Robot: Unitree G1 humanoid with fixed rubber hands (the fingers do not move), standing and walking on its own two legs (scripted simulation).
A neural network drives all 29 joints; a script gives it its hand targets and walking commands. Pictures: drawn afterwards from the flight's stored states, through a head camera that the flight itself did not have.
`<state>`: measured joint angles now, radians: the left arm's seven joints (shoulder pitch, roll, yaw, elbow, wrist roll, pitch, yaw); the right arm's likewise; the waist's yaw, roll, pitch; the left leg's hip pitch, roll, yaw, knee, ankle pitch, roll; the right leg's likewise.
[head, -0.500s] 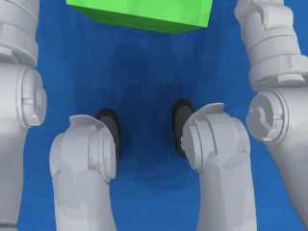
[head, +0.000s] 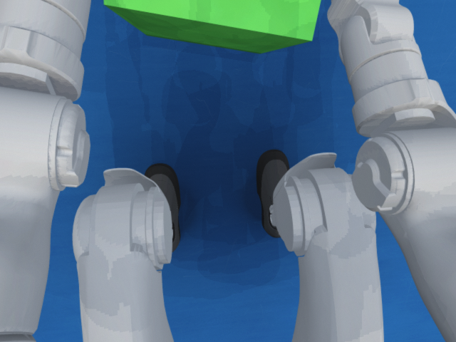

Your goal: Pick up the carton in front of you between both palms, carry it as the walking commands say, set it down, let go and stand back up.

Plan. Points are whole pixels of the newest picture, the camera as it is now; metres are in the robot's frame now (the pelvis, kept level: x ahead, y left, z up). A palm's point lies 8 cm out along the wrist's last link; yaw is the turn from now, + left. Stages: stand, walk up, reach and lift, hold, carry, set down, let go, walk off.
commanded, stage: reach and lift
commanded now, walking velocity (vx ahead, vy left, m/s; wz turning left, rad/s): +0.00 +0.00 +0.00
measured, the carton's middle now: out of the picture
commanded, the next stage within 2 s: none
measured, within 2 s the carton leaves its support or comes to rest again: leaves its support in 0.32 s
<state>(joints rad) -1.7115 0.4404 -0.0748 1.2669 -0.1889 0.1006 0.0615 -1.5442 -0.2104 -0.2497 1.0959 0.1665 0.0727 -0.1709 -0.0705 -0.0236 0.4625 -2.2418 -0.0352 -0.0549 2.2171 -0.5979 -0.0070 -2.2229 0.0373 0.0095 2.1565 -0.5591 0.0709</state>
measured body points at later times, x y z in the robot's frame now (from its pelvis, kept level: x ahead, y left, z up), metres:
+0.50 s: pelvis +0.01 +0.00 +0.01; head +0.35 +0.04 +0.30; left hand +0.58 +0.16 -0.11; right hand +0.55 -0.15 -0.11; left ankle +0.10 +0.12 -0.34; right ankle +0.12 -0.14 -0.34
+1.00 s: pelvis +0.00 -0.01 +0.13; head +0.27 +0.02 +0.48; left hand +0.52 +0.16 +0.06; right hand +0.51 -0.14 +0.06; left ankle +0.10 +0.12 -0.34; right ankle +0.12 -0.14 -0.34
